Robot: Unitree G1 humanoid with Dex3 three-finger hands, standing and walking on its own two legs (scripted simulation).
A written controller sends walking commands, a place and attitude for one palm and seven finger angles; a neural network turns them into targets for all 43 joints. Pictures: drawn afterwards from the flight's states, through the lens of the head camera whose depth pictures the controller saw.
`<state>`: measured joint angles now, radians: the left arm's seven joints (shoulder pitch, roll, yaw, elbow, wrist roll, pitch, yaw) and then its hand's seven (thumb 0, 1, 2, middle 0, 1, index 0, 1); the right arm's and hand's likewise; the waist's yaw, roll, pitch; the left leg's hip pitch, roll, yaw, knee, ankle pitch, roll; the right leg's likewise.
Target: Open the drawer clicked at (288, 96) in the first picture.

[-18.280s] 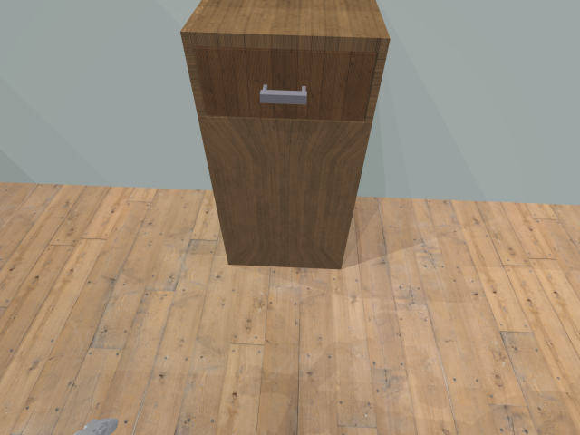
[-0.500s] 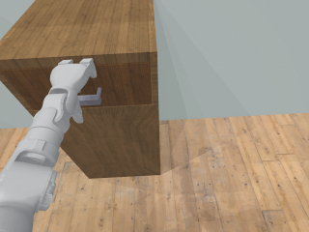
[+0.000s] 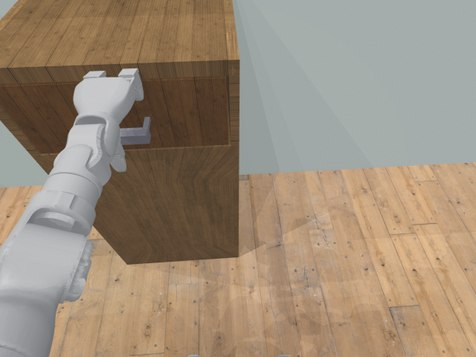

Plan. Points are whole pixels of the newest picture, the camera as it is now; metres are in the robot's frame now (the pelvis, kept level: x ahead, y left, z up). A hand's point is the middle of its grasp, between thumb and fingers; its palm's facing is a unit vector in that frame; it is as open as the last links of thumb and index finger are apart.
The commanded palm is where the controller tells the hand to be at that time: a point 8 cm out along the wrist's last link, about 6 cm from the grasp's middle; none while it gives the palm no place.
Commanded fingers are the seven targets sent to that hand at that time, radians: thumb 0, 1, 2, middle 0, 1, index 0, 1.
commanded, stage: lower the fingers behind the handle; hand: left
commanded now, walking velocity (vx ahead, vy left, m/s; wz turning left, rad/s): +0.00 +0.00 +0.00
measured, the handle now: (121, 129) +0.53 +0.23 +0.06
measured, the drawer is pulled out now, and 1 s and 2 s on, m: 0.00 0.00 0.00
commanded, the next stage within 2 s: lift the fingers back up to retry in 0.68 s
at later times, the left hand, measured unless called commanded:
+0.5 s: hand (122, 142) +0.49 +0.22 +0.07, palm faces +0.06 -0.01 -1.00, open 13.4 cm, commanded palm +0.49 +0.22 +0.10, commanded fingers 0.00 -0.50 0.30 -0.30 -1.20 -0.30 -1.20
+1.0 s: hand (121, 142) +0.49 +0.21 +0.07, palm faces -0.01 +0.00 -1.00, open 13.6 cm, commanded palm +0.48 +0.21 +0.13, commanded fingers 0.00 -0.50 0.30 -0.30 -1.20 -0.30 -1.20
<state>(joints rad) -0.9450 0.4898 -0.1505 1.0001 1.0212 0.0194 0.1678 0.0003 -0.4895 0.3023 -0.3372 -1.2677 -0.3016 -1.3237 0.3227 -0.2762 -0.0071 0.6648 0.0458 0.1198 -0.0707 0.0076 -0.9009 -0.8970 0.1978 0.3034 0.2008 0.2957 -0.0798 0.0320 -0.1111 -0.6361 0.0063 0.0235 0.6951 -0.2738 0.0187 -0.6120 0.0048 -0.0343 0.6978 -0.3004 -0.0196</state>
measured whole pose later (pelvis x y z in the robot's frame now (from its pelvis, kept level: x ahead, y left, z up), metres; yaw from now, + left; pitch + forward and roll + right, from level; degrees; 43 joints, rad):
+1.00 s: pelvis +0.00 +0.02 -0.01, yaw -1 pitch +14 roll -1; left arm -0.90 0.47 -0.13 1.03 1.04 0.02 0.23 0.00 -0.49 0.30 -0.35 -1.23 -0.34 -1.26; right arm 0.35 -0.26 -0.02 0.68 0.02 0.07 -0.07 0.01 -0.90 -0.90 0.20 0.30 0.20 0.30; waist -0.10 0.04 -0.11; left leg -0.71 0.00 0.04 0.75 -0.30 0.04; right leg -0.68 0.00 -0.02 0.74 -0.31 0.00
